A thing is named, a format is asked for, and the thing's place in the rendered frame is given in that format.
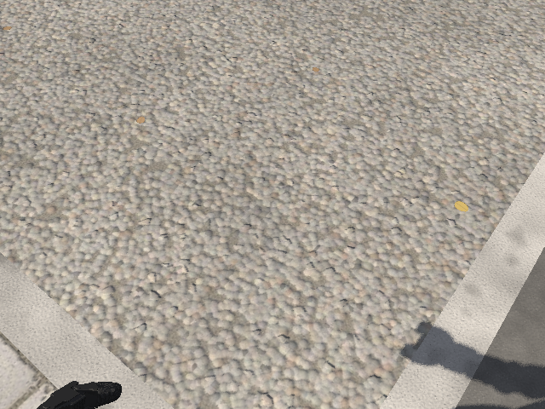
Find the left robot hand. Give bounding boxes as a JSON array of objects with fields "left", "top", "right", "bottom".
[{"left": 37, "top": 381, "right": 122, "bottom": 409}]

